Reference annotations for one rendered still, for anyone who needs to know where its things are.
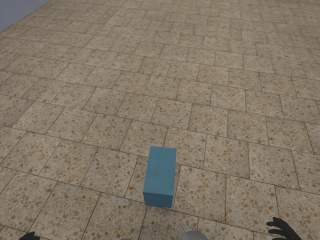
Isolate robot right hand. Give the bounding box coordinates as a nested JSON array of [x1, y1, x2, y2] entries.
[[266, 217, 302, 240]]

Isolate robot right thigh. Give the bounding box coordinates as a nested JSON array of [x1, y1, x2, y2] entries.
[[179, 230, 209, 240]]

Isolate carton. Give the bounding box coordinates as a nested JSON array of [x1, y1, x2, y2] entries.
[[143, 146, 177, 208]]

